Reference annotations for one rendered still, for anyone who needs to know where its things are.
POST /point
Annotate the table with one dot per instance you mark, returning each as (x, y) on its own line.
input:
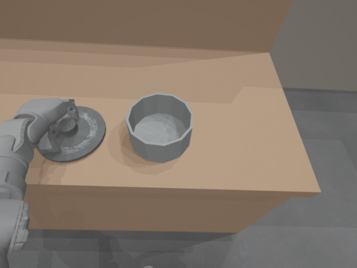
(245, 156)

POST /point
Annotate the robot left hand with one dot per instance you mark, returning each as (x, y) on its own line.
(51, 110)

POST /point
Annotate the knob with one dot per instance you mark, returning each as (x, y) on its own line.
(68, 127)

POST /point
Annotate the lid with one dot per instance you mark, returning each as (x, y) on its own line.
(88, 137)

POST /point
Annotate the pot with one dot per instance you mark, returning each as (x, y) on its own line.
(160, 126)

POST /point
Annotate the left robot forearm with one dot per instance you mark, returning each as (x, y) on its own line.
(19, 137)

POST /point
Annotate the left robot upper arm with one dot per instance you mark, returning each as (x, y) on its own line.
(14, 223)

